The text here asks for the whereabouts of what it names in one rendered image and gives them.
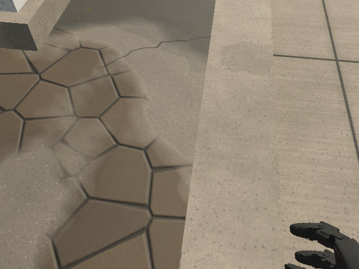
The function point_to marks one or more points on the robot right hand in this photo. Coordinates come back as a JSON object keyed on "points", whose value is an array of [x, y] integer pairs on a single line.
{"points": [[346, 250]]}

